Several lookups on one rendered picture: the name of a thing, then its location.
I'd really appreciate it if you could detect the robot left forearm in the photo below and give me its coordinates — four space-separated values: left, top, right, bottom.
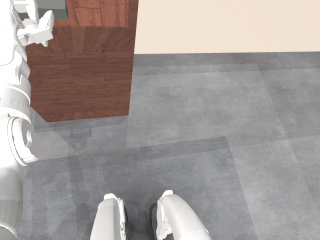
0 37 32 124

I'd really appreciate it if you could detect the cabinet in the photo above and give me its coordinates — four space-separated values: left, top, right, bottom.
25 0 139 123

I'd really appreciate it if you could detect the right robot thigh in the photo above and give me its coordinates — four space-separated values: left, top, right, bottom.
157 194 212 240

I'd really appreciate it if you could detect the right robot shin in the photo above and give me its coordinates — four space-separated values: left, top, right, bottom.
156 190 173 240

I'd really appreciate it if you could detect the handle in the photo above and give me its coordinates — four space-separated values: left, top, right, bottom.
17 0 69 20

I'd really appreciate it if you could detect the left robot hand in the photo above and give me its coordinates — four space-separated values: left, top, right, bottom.
0 0 55 50

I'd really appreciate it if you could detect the robot left upper arm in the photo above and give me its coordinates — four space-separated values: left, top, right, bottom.
0 116 41 240

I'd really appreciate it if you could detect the drawer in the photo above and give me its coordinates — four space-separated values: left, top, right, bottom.
21 0 129 27

